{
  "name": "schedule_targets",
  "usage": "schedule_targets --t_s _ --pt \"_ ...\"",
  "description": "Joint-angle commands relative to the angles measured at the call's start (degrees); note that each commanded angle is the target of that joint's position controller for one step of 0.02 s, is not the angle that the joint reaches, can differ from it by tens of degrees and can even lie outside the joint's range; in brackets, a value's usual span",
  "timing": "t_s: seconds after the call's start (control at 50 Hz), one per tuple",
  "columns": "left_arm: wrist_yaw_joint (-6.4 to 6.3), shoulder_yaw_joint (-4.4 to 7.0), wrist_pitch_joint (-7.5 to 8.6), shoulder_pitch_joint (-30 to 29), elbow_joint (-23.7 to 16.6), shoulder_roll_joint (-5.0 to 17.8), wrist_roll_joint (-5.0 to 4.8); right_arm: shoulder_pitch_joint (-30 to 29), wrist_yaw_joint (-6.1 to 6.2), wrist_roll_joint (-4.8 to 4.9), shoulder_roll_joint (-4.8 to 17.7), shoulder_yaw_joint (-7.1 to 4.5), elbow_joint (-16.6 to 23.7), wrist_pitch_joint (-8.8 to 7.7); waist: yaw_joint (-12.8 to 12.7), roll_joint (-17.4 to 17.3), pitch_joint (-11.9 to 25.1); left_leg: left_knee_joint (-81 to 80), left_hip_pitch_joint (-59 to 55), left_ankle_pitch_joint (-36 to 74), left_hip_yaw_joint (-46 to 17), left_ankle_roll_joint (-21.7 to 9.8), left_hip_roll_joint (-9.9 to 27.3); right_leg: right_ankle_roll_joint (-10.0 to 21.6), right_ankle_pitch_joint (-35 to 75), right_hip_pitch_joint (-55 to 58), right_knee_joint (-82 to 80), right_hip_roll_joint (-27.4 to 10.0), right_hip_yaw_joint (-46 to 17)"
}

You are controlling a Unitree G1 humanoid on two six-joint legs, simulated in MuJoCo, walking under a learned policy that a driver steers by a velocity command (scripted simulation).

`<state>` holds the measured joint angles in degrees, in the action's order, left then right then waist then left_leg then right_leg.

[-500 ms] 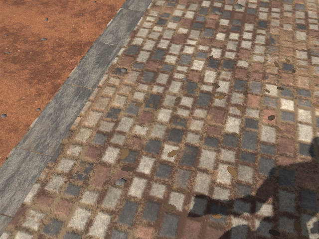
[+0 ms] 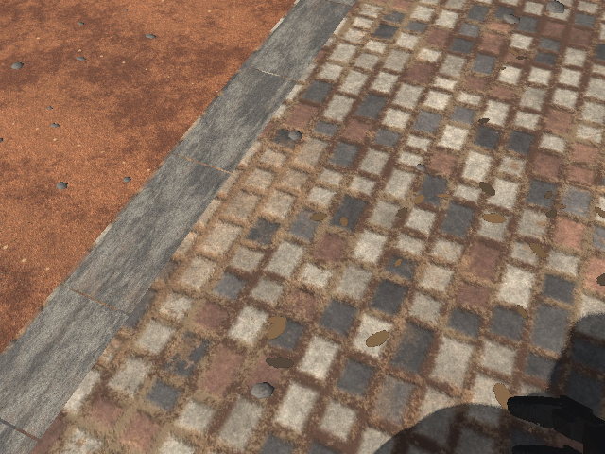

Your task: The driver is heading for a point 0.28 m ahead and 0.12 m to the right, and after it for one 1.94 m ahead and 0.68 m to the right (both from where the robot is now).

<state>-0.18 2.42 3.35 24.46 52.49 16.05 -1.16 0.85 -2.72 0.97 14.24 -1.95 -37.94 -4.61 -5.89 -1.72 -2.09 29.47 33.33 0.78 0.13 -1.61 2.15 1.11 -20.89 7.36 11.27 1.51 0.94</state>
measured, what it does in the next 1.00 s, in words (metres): walks ahead, turning right: left foot, then right foot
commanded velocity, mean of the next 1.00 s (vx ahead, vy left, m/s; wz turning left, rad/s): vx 0.18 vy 0.00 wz -0.49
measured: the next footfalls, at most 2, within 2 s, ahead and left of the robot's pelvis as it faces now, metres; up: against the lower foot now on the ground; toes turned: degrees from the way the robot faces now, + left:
left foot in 0.04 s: +0.22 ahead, +0.12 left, +0.00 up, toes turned +0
right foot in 0.52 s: +0.37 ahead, -0.12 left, +0.00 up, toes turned -17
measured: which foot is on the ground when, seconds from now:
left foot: up 0.00-0.02, down 0.04-0.54, up 0.56-0.94, down 0.96-1.00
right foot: down 0.00-0.04, up 0.06-0.50, down 0.52-0.98, up 1.00-1.00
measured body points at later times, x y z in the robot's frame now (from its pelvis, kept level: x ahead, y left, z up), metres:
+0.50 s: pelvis +0.24 +0.01 +0.00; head +0.27 -0.02 +0.45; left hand +0.47 +0.22 -0.09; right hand +0.27 -0.29 -0.13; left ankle +0.18 +0.12 -0.73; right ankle +0.34 -0.12 -0.72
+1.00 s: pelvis +0.32 +0.02 +0.00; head +0.35 +0.01 +0.45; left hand +0.62 +0.17 -0.09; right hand +0.29 -0.30 -0.10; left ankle +0.40 +0.12 -0.73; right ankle +0.33 -0.11 -0.72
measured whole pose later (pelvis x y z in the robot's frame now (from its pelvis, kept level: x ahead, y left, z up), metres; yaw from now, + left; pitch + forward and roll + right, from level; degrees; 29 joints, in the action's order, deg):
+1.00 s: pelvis +0.32 +0.02 +0.00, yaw -32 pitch +2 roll +0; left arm -1.7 5.0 -3.1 8.9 34.1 18.3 -0.8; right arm 8.6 0.5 -0.7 16.7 -3.8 -45.3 -0.7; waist -0.4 2.1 -1.7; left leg 31.0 18.2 -13.4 -3.5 0.2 -1.4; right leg 1.3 -16.2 -25.1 35.5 7.5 -11.6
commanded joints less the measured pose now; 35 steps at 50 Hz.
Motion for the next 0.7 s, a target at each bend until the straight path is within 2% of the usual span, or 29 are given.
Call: schedule_targets --t_s 0.02,0.04,0.06,0.08,0.1,0.12,0.14,0.16,0.18,0.2,0.24,0.28,0.34,0.4,0.44,0.48,0.5,0.52,0.54,0.56,0.58,0.6,0.62,0.64,0.68,0.7 --pt "-0.58 2.77 -0.37 -1.7 -2.5 11.6 -0.04 5.5 0.36 -0.1 9.1 -3.39 2.6 -1.17 8.9 7.4 3.4 -1.9 -13.9 -3.9 1.6 -3.2 -3.0 6.8 51.3 -3.2 12.3 -14.7 -6.1" --pt "-0.65 2.21 -0.5 -2.4 -3.2 10.4 0.52 15.6 1.13 -0.21 11.9 -4.67 -0.1 -1.0 13.6 6.7 10.5 -0.6 -30.1 -2.7 0.0 -5.1 -0.9 5.0 48.3 -10.4 24.3 -11.7 -4.7" --pt "-0.4 0.5 0.06 2.0 -5.1 4.6 1.42 23.8 1.78 -1.86 17.2 -5.88 -1.3 -0.73 13.5 -3.4 21.2 1.3 -54.3 -7.3 -18.8 -11.0 14.2 1.9 26.1 -30.7 45.9 -5.0 -2.2" --pt "-0.11 -0.63 1.02 6.5 -4.2 1.4 0.5 25.0 1.4 -1.55 15.6 -5.23 -2.0 -0.5 11.8 -13.7 28.8 -7.8 -60.5 -19.6 -40.0 -15.2 22.3 0.6 -12.9 -41.9 58.5 1.2 -7.7" --pt "0.11 1.34 1.47 0.6 -4.8 8.2 -1.47 22.3 1.61 -1.14 10.6 -3.86 -1.9 -0.46 12.9 -8.4 19.7 -11.3 -53.2 -25.5 -35.8 -12.2 19.9 0.9 -10.8 -47.0 63.2 -2.1 -10.2" --pt "0.03 1.86 1.62 -4.1 -6.6 9.5 -2.04 17.8 1.81 -0.66 9.1 -3.3 -2.0 -0.49 11.6 -6.2 10.9 -13.3 -44.1 -23.1 -27.2 -10.3 18.4 1.2 -5.3 -48.7 62.4 -4.7 -7.9" --pt "-0.25 1.9 1.61 -6.2 -6.9 8.7 -1.23 14.2 1.78 -0.88 7.8 -2.89 -2.2 -0.71 9.7 -3.0 6.7 -15.4 -36.2 -17.9 -21.5 -9.4 16.3 1.0 -0.6 -46.8 60.1 -6.9 -7.0" --pt "-0.45 2.23 0.98 -5.7 -6.5 7.7 -0.68 11.3 1.63 -1.49 6.3 -2.52 -2.2 -1.17 7.6 -3.3 3.7 -17.2 -30.0 -9.3 -15.5 -8.8 14.2 0.5 2.4 -43.3 57.8 -8.3 -7.4" --pt "-0.59 2.24 0.04 -3.6 -5.8 6.3 -0.72 9.4 1.51 -2.11 5.7 -2.47 -2.5 -1.7 5.7 -4.2 3.1 -18.3 -25.8 -1.4 -10.9 -8.6 13.0 -0.2 3.8 -39.1 57.0 -9.0 -7.6" --pt "-0.78 2.23 -0.88 -2.2 -5.5 5.0 -0.73 7.9 1.43 -2.24 5.2 -2.5 -2.8 -2.17 4.5 -3.9 2.8 -18.6 -23.5 7.3 -7.1 -9.1 12.4 -0.9 3.6 -37.2 56.6 -8.8 -6.9" --pt "-1.12 2.41 -2.31 -2.7 -6.8 4.1 -0.25 5.9 1.65 -2.29 6.3 -2.82 -3.7 -2.71 2.9 -3.7 1.3 -18.5 -20.2 20.1 -0.7 -9.7 12.3 -2.4 5.1 -37.7 54.2 -8.4 -6.0" --pt "-0.92 2.27 -2.64 -5.4 -8.9 3.6 0.39 5.4 2.5 -2.21 7.6 -3.21 -4.5 -2.34 2.9 -3.6 0.7 -19.0 -20.0 21.9 3.9 -9.8 11.5 -3.3 10.9 -38.8 47.0 -8.5 -4.8" --pt "0.63 1.6 -2.39 -10.8 -11.4 2.3 0.69 6.0 3.81 -1.77 9.2 -3.49 -5.2 -0.9 5.2 -2.2 1.5 -18.0 -22.0 21.1 8.7 -9.4 10.2 -3.1 20.6 -36.3 34.9 -7.6 -1.7" --pt "2.14 1.94 -2.54 -14.4 -14.1 3.4 0.71 7.9 4.39 -0.86 11.0 -3.99 -6.2 0.76 6.7 -1.4 2.6 -15.0 -28.3 21.0 8.9 -9.1 12.4 -2.0 21.2 -36.7 28.6 -6.8 -0.7" --pt "2.85 2.55 -2.95 -15.4 -15.8 4.8 0.87 7.8 4.52 0.08 11.9 -4.37 -6.5 1.92 6.4 -1.8 2.5 -11.5 -31.3 21.1 8.7 -8.3 14.1 -0.6 16.7 -37.1 26.6 -6.2 0.0" --pt "3.18 3.39 -3.26 -13.7 -16.6 6.3 1.0 6.8 4.81 1.0 12.4 -4.74 -6.1 2.93 4.9 -2.4 3.3 -4.6 -32.4 25.1 8.9 -6.7 14.4 1.4 11.6 -34.4 24.3 -4.1 1.8" --pt "3.06 4.17 -3.06 -9.8 -16.1 7.4 0.98 6.2 4.98 1.33 11.9 -4.66 -5.9 3.38 2.6 -1.4 5.1 2.9 -31.5 26.5 10.3 -5.0 12.5 3.1 14.1 -28.8 20.0 -2.0 3.1" --pt "2.13 5.6 -2.74 -4.7 -15.0 10.8 1.24 8.9 4.84 0.73 10.5 -4.24 -6.2 3.48 0.8 3.5 8.4 14.3 -27.8 20.4 11.7 -1.5 8.1 5.5 28.9 -19.4 14.6 -1.1 0.7" --pt "0.53 6.88 -2.91 -3.5 -16.0 17.1 1.35 11.0 4.32 -2.5 6.6 -2.84 -4.6 3.14 3.3 17.3 12.3 32.6 -12.1 -16.2 12.1 2.9 1.6 11.6 60.3 -6.2 17.4 -13.8 -16.9" --pt "0.78 6.25 -2.43 -5.7 -18.5 17.7 2.75 13.5 3.59 -2.62 6.4 -2.13 -3.4 2.9 5.3 19.3 22.2 47.5 0.6 -43.1 1.1 5.1 -7.5 24.5 54.7 3.2 13.6 -24.4 -39.3" --pt "1.47 5.34 -2.18 -7.7 -19.7 13.6 1.94 10.2 3.07 -0.99 10.2 -3.07 -4.4 3.03 2.4 8.9 22.4 49.6 2.6 -39.2 -5.9 4.1 -4.0 22.3 45.5 0.8 11.0 -21.9 -34.4" --pt "1.42 4.73 -1.94 -10.6 -19.8 11.6 1.18 7.1 3.1 -0.05 10.0 -3.08 -3.2 3.25 3.5 6.3 16.4 47.4 4.3 -34.5 -5.5 3.3 -2.4 18.9 37.9 -4.6 10.4 -19.1 -28.3" --pt "1.13 4.41 -2.18 -12.7 -19.6 10.2 0.34 6.3 3.75 -0.69 9.2 -3.07 -4.0 3.67 4.8 2.1 11.8 42.8 4.3 -30.8 -5.2 3.4 -0.5 15.6 31.1 -10.3 9.3 -16.2 -24.4" --pt "0.57 4.13 -2.63 -14.6 -19.8 9.4 0.14 5.6 4.39 -1.27 9.8 -3.35 -3.8 4.22 5.8 3.2 9.5 38.4 2.2 -28.0 -5.3 3.7 0.4 14.0 26.9 -15.4 8.2 -14.3 -22.4" --pt "-0.14 4.22 -3.22 -15.9 -20.9 9.7 1.41 7.1 4.49 -1.22 8.7 -3.24 -4.2 4.82 7.3 6.7 9.1 33.8 -3.0 -24.8 -4.2 4.5 -1.1 13.1 25.8 -20.7 6.9 -11.4 -20.3" --pt "-0.47 4.41 -3.34 -15.7 -21.1 10.0 1.54 7.6 4.6 -1.13 8.0 -3.03 -4.4 4.84 7.3 7.2 9.6 30.9 -4.0 -24.3 -4.1 5.1 -1.6 13.1 26.5 -20.9 7.0 -10.9 -19.8"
